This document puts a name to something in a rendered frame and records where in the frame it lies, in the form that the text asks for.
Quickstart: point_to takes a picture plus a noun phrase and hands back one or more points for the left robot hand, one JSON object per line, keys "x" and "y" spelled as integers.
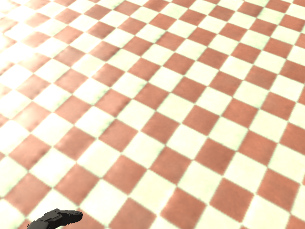
{"x": 56, "y": 218}

